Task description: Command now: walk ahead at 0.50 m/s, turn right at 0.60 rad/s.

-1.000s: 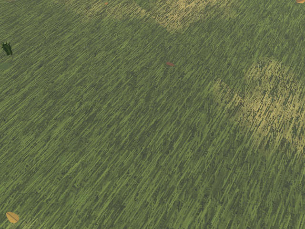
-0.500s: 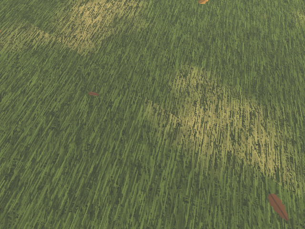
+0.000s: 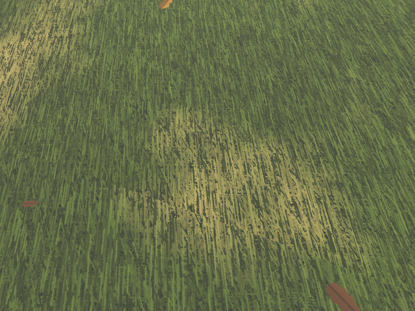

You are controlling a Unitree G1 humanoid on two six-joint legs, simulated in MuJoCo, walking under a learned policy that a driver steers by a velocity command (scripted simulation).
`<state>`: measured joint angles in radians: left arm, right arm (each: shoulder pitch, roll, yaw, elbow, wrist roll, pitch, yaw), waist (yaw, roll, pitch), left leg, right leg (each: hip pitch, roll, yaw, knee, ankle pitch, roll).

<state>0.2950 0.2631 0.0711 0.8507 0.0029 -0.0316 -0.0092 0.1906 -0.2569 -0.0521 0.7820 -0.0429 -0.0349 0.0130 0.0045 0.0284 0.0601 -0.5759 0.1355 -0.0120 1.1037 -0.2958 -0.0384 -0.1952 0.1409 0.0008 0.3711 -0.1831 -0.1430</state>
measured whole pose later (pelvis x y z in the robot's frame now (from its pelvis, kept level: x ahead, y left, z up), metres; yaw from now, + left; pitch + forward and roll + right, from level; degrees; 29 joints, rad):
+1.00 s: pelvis +0.39 -0.05 -0.01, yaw -35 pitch +1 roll +2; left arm 0.21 0.27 0.05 0.67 0.00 0.03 -0.01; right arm 0.17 -0.28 -0.03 0.69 -0.03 0.06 -0.02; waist 0.00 0.02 0.08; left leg -0.53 0.04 0.00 1.15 -0.42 -0.05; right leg -0.37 0.11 0.06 0.48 -0.11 -0.10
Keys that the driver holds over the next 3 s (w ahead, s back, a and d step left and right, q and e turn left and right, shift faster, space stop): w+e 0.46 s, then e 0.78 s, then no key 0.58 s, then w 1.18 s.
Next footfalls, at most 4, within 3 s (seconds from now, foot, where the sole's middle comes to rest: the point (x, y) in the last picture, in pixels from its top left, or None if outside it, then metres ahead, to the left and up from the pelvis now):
0.34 left None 0.38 0.10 -0.78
0.82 right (275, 307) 0.47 -0.15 -0.78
1.40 left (222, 284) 0.54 0.01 -0.78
1.76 right None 0.36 -0.10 -0.78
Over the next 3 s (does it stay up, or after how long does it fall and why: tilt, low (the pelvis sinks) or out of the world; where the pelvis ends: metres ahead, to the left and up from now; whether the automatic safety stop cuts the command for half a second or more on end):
stays up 0.76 -0.41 -0.08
